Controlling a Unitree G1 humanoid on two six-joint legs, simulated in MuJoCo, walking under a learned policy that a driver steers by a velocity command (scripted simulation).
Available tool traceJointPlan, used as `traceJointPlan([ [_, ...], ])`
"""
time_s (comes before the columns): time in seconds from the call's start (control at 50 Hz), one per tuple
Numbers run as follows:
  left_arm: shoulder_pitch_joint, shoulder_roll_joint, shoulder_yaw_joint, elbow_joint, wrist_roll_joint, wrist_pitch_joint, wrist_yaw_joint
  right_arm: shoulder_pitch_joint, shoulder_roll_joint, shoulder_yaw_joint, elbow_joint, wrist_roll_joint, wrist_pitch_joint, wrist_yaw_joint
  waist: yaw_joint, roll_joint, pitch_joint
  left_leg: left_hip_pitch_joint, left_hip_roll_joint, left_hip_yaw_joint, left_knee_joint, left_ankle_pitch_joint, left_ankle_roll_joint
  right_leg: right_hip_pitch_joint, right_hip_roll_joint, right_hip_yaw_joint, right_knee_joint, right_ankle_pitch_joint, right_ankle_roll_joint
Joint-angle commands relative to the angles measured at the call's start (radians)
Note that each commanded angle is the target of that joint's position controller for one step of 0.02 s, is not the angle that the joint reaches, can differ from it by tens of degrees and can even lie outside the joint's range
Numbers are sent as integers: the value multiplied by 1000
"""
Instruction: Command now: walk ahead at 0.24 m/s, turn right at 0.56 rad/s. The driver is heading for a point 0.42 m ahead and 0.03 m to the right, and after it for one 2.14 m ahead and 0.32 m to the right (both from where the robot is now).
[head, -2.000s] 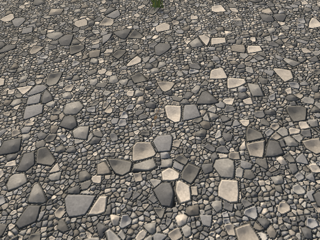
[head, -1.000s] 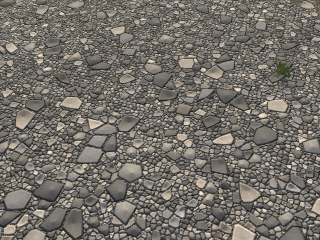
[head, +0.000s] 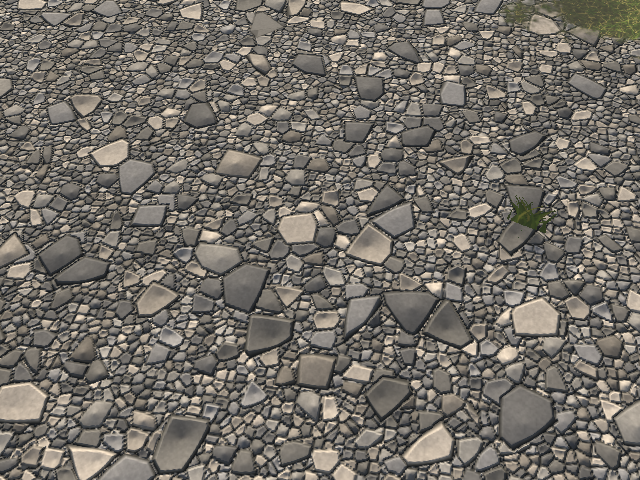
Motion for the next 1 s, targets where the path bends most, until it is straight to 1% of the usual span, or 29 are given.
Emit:
traceJointPlan([
  [0.02,-35,165,45,-72,1,-7,23,73,-71,-19,-43,-10,18,-13,-52,-44,-148,-6,-13,17,-151,85,-45,73,-241,202,-110,726,-181],
  [0.08,-27,170,48,-60,-17,24,45,4,-57,-10,-53,-7,26,-12,-26,-94,-194,70,-63,25,-353,272,-62,45,-182,163,-66,644,-116],
  [0.12,-10,169,47,-54,-19,43,55,-55,-63,-10,-66,2,28,-4,-1,-113,-205,95,-85,13,-451,343,-62,59,-181,199,-43,536,-88],
  [0.16,-3,164,46,-52,-17,55,59,-91,-75,-14,-77,5,29,2,10,-123,-198,94,-95,-12,-519,329,-55,92,-196,266,-8,446,-76],
  [0.22,-37,148,42,-68,-14,61,63,-66,-107,-31,-76,1,16,7,-19,-151,-179,134,-93,-43,-643,296,-18,141,-202,381,71,324,-54],
  [0.24,-64,138,38,-78,-15,61,63,-30,-111,-36,-68,-2,7,6,-49,-152,-178,210,-77,-35,-739,400,7,128,-171,385,121,266,-28],
  [0.26,-52,94,24,-94,-3,56,60,6,-154,-46,-70,-17,1,-2,-50,-86,-232,364,49,-118,-754,595,61,67,-114,341,250,122,14],
  [0.28,81,39,10,-88,13,50,57,-1,-200,-49,-86,-38,12,-13,26,148,-294,586,274,-338,-708,1002,196,-121,18,219,461,-438,77],
  [0.3,146,103,18,-86,-4,52,53,58,-181,-54,-60,-32,32,-11,24,285,-352,640,420,-582,-751,890,339,-258,17,142,656,-606,124],
  [0.32,124,183,42,-60,-11,62,55,31,-128,-41,-82,-13,38,-10,1,161,-296,590,363,-517,-762,733,327,-287,-35,151,776,-530,156],
  [0.34,64,200,53,-57,-17,79,59,4,-92,-31,-88,-12,48,-12,-11,95,-245,532,296,-380,-758,622,278,-307,-58,126,824,-450,175],
  [0.36,42,188,54,-56,-19,97,63,-30,-80,-25,-97,-10,57,-14,-8,71,-205,461,247,-293,-779,535,252,-300,-77,111,835,-402,190],
  [0.38,27,171,52,-67,-19,108,64,-61,-88,-26,-97,-9,66,-18,-1,85,-168,396,220,-238,-806,466,246,-286,-96,95,821,-357,196],
  [0.4,24,138,43,-73,-21,112,62,-70,-98,-28,-94,-15,72,-22,2,107,-143,338,179,-166,-834,436,238,-249,-99,57,782,-320,199],
  [0.42,22,113,37,-79,-22,111,60,-69,-97,-30,-89,-18,77,-26,-2,131,-141,331,161,-121,-849,428,241,-232,-98,30,736,-302,201],
  [0.48,-17,86,25,-103,-12,103,57,-45,-110,-38,-74,-16,85,-33,-29,147,-182,380,195,-81,-849,485,276,-192,-127,8,600,-296,199],
  [0.52,-30,72,15,-109,-5,98,50,-52,-127,-44,-66,-8,89,-28,-35,144,-205,373,209,-61,-844,499,284,-116,-137,-3,486,-285,182],
  [0.6,-3,86,16,-92,-1,97,32,-51,-149,-47,-41,15,97,-13,-27,154,-198,360,222,-57,-820,419,274,4,-118,-39,258,-211,140],
  [0.64,72,78,17,-50,2,96,22,-48,-133,-40,-23,34,100,-5,14,123,-196,239,186,-22,-803,123,211,188,-89,-76,45,-100,83],
  [0.66,100,85,17,-39,7,95,23,-24,-82,-24,-7,29,96,3,21,62,-182,124,131,27,-736,-49,135,297,-120,-12,-16,-130,49],
  [0.68,159,144,24,-40,13,94,35,-29,12,8,-23,-8,87,19,20,-182,-198,-51,21,156,-424,-198,30,397,-355,305,-111,-260,-30],
  [0.7,158,267,54,-45,24,78,26,-112,-76,-23,-66,11,74,12,69,-278,-87,-217,-49,101,-273,-209,18,220,-494,568,-267,-544,-188],
  [0.72,102,221,42,-51,35,49,27,-141,-144,-47,-63,33,66,6,57,-207,-6,-238,-2,32,-181,-113,31,180,-463,542,-316,-625,-177],
  [0.74,55,177,29,-42,26,25,33,-92,-144,-54,-39,40,65,6,19,-228,20,-263,7,14,-162,-17,38,195,-426,467,-319,-575,-134],
  [0.78,35,130,15,-30,11,-2,42,-34,-128,-58,12,26,64,6,3,-194,5,-269,20,-4,-140,114,29,247,-375,329,-315,-420,-74],
  [0.82,64,104,10,-13,17,-21,48,-15,-92,-54,35,31,55,13,3,-151,-17,-262,8,-11,-116,217,25,276,-355,226,-322,-276,-54],
  [0.86,94,97,14,3,21,-33,50,-20,-76,-52,40,37,50,17,19,-130,-23,-278,-7,-38,-141,279,11,309,-356,148,-327,-190,-54],
  [0.9,99,102,19,16,20,-38,50,-27,-68,-50,34,33,50,19,23,-126,-18,-276,-9,-46,-203,323,-6,318,-364,94,-335,-143,-56],
  [1.0,112,130,34,53,12,-37,49,-89,-38,-28,-5,26,54,39,53,-116,29,-239,17,12,-369,368,-14,316,-394,-23,-344,-39,-62],
])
